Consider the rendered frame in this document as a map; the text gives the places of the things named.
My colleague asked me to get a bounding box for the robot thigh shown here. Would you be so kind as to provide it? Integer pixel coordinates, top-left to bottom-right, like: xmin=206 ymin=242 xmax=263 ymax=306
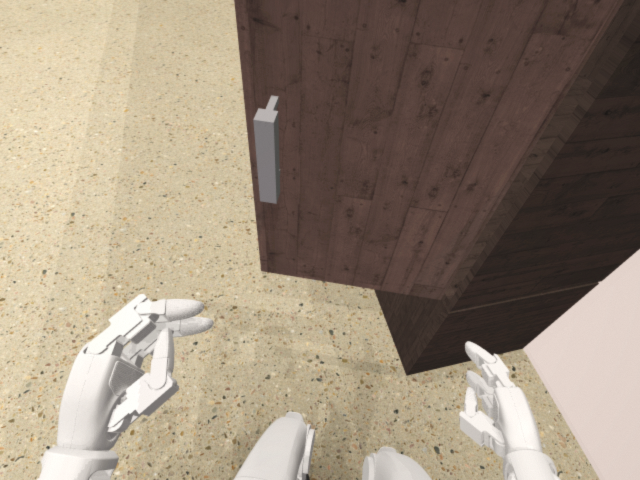
xmin=362 ymin=451 xmax=432 ymax=480
xmin=234 ymin=417 xmax=315 ymax=480

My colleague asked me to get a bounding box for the robot left thigh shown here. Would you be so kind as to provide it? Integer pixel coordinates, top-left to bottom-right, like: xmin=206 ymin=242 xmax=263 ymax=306
xmin=234 ymin=417 xmax=315 ymax=480

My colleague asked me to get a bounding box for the left robot forearm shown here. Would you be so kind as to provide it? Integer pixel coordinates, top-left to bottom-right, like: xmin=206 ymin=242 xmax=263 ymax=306
xmin=37 ymin=445 xmax=119 ymax=480

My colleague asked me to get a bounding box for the right robot forearm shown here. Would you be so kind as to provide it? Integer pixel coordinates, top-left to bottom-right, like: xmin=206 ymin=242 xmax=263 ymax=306
xmin=503 ymin=449 xmax=561 ymax=480

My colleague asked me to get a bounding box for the robot right hand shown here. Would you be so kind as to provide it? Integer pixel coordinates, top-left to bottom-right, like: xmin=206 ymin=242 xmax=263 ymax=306
xmin=459 ymin=341 xmax=543 ymax=461

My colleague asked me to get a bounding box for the cupboard door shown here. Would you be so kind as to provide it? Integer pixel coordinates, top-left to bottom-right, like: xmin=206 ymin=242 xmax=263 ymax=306
xmin=234 ymin=0 xmax=624 ymax=300

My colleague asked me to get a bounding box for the robot left hand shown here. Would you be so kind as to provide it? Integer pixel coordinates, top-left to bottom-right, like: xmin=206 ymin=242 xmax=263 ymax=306
xmin=57 ymin=294 xmax=214 ymax=450

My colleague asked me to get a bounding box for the handle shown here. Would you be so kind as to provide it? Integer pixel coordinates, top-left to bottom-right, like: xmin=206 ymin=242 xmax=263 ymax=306
xmin=253 ymin=95 xmax=280 ymax=204

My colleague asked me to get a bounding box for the robot right thigh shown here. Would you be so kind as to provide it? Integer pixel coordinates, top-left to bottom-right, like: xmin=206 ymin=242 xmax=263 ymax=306
xmin=362 ymin=451 xmax=432 ymax=480

